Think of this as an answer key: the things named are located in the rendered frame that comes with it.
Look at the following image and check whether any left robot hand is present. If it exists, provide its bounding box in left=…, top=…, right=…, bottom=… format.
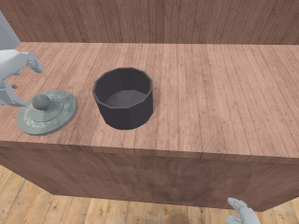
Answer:
left=0, top=49, right=44, bottom=107

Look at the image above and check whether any knob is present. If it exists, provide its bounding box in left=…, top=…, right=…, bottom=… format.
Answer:
left=32, top=94, right=50, bottom=110

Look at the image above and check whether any lid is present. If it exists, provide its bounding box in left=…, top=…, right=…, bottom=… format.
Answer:
left=16, top=90, right=78, bottom=136

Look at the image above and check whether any table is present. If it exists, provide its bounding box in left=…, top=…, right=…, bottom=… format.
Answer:
left=0, top=0, right=299, bottom=212

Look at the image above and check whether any right robot hand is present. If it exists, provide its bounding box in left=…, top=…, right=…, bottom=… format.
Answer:
left=225, top=197, right=261, bottom=224

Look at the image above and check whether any pot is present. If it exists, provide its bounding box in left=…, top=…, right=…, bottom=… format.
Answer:
left=92, top=67, right=153, bottom=131

